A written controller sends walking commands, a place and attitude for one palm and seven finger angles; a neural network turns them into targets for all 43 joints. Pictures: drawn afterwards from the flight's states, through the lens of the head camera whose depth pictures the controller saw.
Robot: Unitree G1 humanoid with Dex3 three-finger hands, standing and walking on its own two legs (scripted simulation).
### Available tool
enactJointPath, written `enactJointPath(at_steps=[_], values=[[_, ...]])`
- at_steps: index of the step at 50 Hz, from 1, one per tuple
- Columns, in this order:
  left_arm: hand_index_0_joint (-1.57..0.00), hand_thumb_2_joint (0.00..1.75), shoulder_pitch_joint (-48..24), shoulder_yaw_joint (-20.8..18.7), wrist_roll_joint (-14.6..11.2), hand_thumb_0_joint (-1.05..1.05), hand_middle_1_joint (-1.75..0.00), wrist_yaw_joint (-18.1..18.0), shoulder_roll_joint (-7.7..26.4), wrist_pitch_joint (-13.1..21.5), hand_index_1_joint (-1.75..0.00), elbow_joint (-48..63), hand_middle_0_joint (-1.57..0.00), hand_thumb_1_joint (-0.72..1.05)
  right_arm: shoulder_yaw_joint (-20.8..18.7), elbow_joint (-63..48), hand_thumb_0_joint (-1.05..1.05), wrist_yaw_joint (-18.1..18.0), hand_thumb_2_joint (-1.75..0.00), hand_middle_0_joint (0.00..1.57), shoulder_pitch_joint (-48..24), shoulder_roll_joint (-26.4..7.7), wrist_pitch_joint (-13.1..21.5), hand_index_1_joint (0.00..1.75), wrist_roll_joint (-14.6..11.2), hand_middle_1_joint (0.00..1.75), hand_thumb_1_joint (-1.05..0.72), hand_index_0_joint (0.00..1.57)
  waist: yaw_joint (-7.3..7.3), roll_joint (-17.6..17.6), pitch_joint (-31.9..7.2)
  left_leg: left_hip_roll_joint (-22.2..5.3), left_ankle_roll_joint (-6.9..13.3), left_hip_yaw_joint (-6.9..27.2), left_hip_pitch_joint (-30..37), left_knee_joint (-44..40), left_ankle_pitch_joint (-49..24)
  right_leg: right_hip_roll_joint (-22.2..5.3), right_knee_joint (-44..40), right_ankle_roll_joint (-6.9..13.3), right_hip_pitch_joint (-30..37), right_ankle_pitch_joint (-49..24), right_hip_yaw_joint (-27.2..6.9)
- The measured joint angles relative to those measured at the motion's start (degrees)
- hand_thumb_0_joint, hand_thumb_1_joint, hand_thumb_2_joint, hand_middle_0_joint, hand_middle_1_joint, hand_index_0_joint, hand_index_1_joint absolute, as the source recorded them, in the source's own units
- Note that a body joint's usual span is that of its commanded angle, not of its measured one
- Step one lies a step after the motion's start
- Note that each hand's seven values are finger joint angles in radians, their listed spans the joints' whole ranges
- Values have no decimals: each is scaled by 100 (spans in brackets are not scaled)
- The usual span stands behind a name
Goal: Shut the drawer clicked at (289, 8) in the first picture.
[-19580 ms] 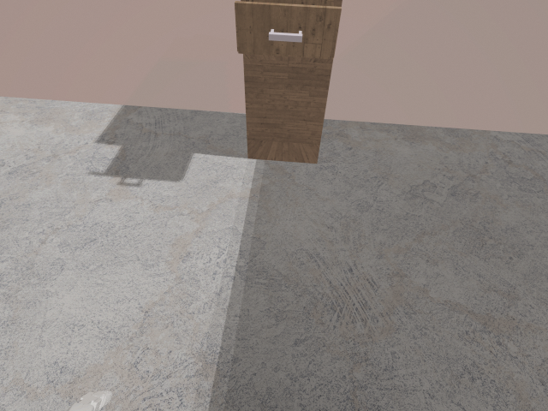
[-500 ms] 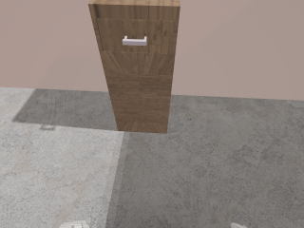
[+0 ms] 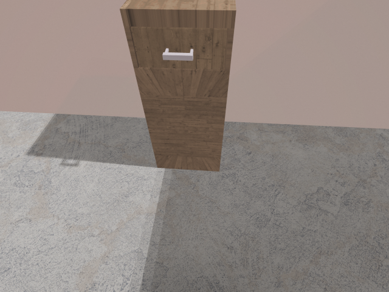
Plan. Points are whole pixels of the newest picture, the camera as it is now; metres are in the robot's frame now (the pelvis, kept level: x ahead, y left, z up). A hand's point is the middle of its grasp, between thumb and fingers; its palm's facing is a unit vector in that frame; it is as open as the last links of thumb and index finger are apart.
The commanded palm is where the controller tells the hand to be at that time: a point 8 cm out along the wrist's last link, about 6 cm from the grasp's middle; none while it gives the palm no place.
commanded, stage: let the arm hang, fingers relaxed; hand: left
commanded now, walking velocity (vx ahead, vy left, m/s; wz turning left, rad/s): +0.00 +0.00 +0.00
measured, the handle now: (178, 53) +0.91 +0.11 +0.03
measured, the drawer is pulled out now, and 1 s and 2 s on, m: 0.00 0.00 0.00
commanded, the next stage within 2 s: look to check the result in 0.36 s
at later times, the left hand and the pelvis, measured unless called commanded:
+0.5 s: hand out of the picture +0.00 +0.13 -0.17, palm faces +0.04 -0.98 -0.18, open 7.3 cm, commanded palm none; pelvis +0.02 -0.02 +0.00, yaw +0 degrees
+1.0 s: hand out of the picture +0.02 +0.12 -0.17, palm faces +0.05 -0.98 -0.19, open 7.4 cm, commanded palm none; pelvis +0.03 -0.04 +0.00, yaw +0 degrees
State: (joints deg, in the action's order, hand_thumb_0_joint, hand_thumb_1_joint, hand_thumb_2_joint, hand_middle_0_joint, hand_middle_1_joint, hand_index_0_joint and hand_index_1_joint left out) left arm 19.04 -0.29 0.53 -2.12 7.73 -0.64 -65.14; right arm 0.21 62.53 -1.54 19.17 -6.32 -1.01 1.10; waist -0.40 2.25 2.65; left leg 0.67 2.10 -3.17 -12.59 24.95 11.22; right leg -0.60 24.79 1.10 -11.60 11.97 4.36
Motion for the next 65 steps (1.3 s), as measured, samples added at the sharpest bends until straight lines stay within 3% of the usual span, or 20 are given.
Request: enactJointPath(at_steps=[8,65], values=[[-22,90,-203,16,16,1,-33,-32,-230,76,-33,-37,-22,91,-16,134,1,-42,-90,20,-61,88,64,29,-7,30,-91,20,-16,-84,-69,-22,-44,-25,107,-67,31,25,8,32,59,64,-30],[-20,90,-217,-40,-34,0,-30,-59,-194,163,-30,-147,-20,91,-62,346,1,-146,-90,20,-142,-53,37,29,-14,30,-91,20,-24,-79,59,-348,-409,134,494,-213,210,375,-336,346,551,199,106]])
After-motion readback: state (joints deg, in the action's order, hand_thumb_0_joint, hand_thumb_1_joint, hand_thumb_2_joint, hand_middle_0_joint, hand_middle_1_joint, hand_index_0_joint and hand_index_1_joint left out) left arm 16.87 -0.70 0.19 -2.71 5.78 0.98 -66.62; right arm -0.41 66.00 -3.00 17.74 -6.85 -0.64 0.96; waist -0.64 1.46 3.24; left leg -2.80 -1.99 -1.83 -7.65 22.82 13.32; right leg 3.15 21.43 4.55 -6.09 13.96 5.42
